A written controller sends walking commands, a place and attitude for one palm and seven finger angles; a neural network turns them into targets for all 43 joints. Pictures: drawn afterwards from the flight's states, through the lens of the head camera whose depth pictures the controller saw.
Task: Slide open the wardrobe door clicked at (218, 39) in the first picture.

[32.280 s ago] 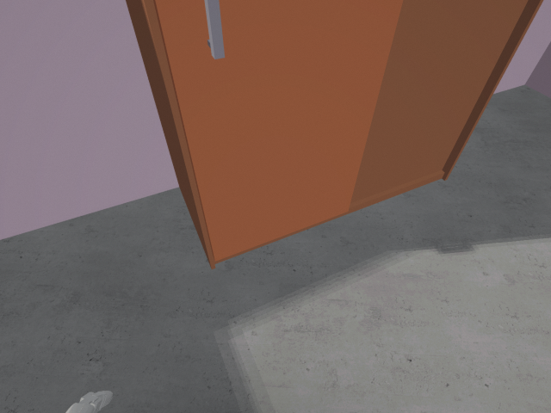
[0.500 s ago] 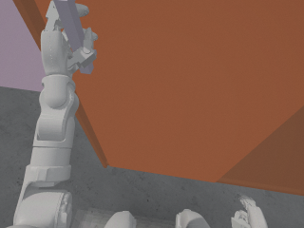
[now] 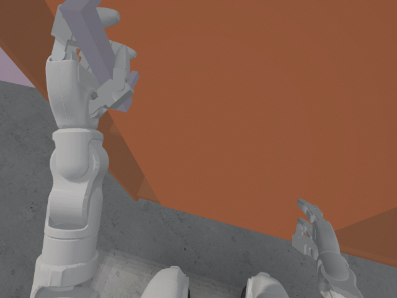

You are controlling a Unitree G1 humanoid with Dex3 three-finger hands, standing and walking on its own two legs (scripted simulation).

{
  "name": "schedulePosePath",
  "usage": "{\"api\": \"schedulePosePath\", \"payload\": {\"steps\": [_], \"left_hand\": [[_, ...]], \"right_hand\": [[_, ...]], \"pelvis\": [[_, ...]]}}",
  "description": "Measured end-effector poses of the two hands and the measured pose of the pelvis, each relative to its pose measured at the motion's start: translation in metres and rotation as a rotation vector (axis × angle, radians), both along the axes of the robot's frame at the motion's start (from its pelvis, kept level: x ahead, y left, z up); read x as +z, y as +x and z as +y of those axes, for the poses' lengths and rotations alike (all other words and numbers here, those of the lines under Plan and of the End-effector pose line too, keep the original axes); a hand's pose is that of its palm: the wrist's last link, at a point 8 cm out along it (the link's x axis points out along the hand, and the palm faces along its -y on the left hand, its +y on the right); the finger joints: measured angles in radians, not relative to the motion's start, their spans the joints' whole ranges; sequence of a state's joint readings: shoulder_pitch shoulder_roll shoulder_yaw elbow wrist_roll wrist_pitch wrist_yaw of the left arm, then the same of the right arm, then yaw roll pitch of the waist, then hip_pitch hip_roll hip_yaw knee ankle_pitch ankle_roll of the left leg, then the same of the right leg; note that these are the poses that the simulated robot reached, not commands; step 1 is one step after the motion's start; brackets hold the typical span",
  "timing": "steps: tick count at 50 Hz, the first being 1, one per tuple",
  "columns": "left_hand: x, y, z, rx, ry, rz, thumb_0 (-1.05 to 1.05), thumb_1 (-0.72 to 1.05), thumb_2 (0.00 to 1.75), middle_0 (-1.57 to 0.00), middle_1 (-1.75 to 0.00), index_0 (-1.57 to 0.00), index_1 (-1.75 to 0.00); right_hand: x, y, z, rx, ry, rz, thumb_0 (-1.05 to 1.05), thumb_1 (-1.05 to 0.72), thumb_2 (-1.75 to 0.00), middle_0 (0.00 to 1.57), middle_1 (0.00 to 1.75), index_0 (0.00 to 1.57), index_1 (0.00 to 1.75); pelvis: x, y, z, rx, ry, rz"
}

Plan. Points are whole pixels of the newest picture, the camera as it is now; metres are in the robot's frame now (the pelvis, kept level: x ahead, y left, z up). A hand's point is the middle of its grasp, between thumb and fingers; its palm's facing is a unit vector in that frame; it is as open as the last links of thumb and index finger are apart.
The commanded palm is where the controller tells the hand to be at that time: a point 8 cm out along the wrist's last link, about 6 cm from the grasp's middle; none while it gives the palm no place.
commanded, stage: step sideways, sliding the door along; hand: left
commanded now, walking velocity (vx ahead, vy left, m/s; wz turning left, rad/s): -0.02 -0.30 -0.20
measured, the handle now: (112, 53) +0.39 +0.17 +0.24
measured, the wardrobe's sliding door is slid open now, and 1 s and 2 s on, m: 0.14 0.41 0.49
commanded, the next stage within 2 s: stop walking and hold the door there in 1.88 s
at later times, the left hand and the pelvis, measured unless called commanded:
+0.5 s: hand (240, 104) +0.34 +0.00 +0.23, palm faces +0.18 -0.98 -0.12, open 6.3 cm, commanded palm +0.30 +0.01 +0.22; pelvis -0.01 -0.14 +0.01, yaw -6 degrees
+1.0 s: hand (350, 125) +0.32 -0.12 +0.23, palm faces +0.17 -0.98 -0.10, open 6.1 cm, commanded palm +0.29 -0.13 +0.21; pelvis -0.09 -0.27 +0.01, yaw -9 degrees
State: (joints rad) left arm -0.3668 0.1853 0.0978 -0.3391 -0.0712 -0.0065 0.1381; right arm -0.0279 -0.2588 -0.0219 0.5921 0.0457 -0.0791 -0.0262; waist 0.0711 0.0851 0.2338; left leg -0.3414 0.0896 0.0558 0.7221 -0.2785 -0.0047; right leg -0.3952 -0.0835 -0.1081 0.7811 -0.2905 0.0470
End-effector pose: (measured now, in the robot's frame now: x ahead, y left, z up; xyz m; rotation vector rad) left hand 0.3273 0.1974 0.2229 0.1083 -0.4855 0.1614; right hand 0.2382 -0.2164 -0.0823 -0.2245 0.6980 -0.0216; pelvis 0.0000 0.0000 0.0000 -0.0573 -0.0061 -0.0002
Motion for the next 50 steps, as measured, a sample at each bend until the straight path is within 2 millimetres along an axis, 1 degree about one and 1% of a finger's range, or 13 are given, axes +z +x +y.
{"api": "schedulePosePath", "payload": {"steps": [8,12,17,20,23,26,29,33,40,43,45,48,50], "left_hand": [[-0.001,-0.001,-0.048,-0.147,-0.031,-0.025,-0.03,0.69,0.82,-0.46,-1.4,-0.26,-1.29],[0.0,-0.004,-0.07,-0.155,-0.014,-0.014,-0.02,0.68,0.85,-0.46,-1.4,-0.28,-1.33],[0.001,-0.01,-0.099,-0.081,0.019,-0.007,-0.04,0.67,0.85,-0.46,-1.4,-0.27,-1.35],[0.001,-0.014,-0.117,-0.009,0.057,-0.018,-0.08,0.66,0.85,-0.46,-1.4,-0.25,-1.33],[0.002,-0.018,-0.136,0.022,0.071,0.004,-0.1,0.66,0.85,-0.46,-1.4,-0.25,-1.32],[0.002,-0.021,-0.155,-0.013,0.042,0.018,-0.08,0.67,0.84,-0.46,-1.4,-0.26,-1.33],[0.001,-0.021,-0.171,-0.085,0.025,-0.007,-0.07,0.69,0.82,-0.46,-1.4,-0.25,-1.34],[-0.003,-0.019,-0.191,-0.192,0.002,-0.058,-0.1,0.69,0.83,-0.46,-1.4,-0.22,-1.34],[0.002,-0.026,-0.222,-0.198,-0.005,0.001,-0.06,0.69,0.85,-0.46,-1.4,-0.26,-1.37],[0.004,-0.03,-0.234,-0.17,0.002,0.035,-0.06,0.68,0.84,-0.46,-1.4,-0.28,-1.38],[0.005,-0.032,-0.243,-0.138,0.006,0.049,-0.06,0.68,0.84,-0.46,-1.4,-0.28,-1.39],[0.006,-0.037,-0.258,-0.067,0.011,0.058,-0.06,0.69,0.84,-0.46,-1.4,-0.26,-1.39],[0.006,-0.039,-0.269,-0.004,0.024,0.055,-0.08,0.68,0.83,-0.46,-1.4,-0.27,-1.38]], "right_hand": [[0.02,-0.04,-0.031,-0.01,-0.007,0.147,0.01,-0.91,-0.9,0.2,0.3,0.2,0.3],[0.022,-0.051,-0.046,-0.032,0.017,0.148,0.01,-0.9,-0.9,0.2,0.3,0.2,0.3],[0.013,-0.047,-0.069,-0.035,0.093,0.08,0.01,-0.9,-0.9,0.2,0.3,0.2,0.3],[0.0,-0.035,-0.089,-0.021,0.142,0.013,0.01,-0.9,-0.9,0.2,0.3,0.21,0.3],[-0.002,-0.028,-0.114,-0.035,0.123,-0.029,0.01,-0.9,-0.9,0.2,0.3,0.21,0.3],[0.005,-0.035,-0.135,-0.072,0.09,-0.039,0.01,-0.9,-0.9,0.2,0.3,0.2,0.3],[0.012,-0.054,-0.155,-0.112,0.035,-0.01,0.01,-0.9,-0.9,0.2,0.3,0.2,0.3],[0.011,-0.089,-0.179,-0.18,-0.033,0.025,0.01,-0.9,-0.9,0.2,0.3,0.2,0.3],[0.009,-0.165,-0.203,-0.206,-0.001,0.213,0.01,-0.9,-0.9,0.2,0.3,0.2,0.3],[0.005,-0.189,-0.216,-0.216,0.024,0.265,0.01,-0.9,-0.9,0.2,0.3,0.2,0.3],[0.002,-0.199,-0.227,-0.213,0.044,0.274,0.01,-0.9,-0.9,0.2,0.3,0.2,0.3],[-0.007,-0.205,-0.25,-0.198,0.079,0.251,0.01,-0.9,-0.9,0.2,0.3,0.21,0.3],[-0.018,-0.203,-0.269,-0.18,0.103,0.215,0.01,-0.9,-0.9,0.2,0.3,0.21,0.3]], "pelvis": [[0.026,0.006,-0.03,-0.052,-0.044,-0.017],[0.029,0.008,-0.053,-0.079,-0.043,-0.029],[0.021,0.009,-0.094,-0.088,-0.021,-0.049],[0.002,0.009,-0.124,-0.083,0.028,-0.043],[0.002,-0.002,-0.133,-0.107,0.04,-0.021],[0.01,-0.015,-0.137,-0.102,0.069,-0.009],[0.011,-0.026,-0.142,-0.093,0.079,0.002],[0.0,-0.039,-0.149,-0.105,0.06,-0.016],[0.022,-0.059,-0.181,-0.161,-0.017,-0.027],[0.028,-0.068,-0.201,-0.171,-0.039,-0.018],[0.027,-0.075,-0.218,-0.172,-0.042,-0.014],[0.019,-0.086,-0.249,-0.172,-0.026,-0.013],[0.005,-0.092,-0.273,-0.163,0.014,-0.01]]}}
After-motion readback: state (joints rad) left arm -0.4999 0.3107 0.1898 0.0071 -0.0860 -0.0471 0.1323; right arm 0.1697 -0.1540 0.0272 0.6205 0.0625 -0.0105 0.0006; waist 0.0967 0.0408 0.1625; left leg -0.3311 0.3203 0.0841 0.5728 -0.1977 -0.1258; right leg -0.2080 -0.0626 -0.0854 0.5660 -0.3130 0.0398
